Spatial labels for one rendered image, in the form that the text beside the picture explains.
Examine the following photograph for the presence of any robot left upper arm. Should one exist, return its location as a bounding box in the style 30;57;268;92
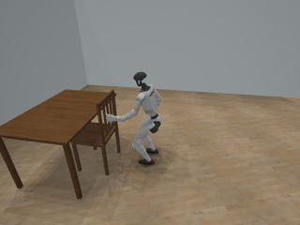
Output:
131;93;145;116

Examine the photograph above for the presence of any chair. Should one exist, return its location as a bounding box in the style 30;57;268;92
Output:
71;90;121;175

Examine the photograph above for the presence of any robot left forearm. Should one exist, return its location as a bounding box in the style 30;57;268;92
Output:
114;111;136;122

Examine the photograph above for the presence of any robot right upper arm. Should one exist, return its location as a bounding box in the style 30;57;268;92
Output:
148;84;161;103

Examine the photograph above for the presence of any right robot foot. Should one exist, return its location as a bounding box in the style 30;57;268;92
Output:
145;148;158;154

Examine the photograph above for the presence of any table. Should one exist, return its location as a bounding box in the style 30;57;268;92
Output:
0;89;118;200

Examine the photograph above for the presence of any robot left hand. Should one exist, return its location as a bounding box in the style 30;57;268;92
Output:
106;113;115;122

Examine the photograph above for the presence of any robot torso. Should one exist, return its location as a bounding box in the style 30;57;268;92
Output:
139;87;162;128

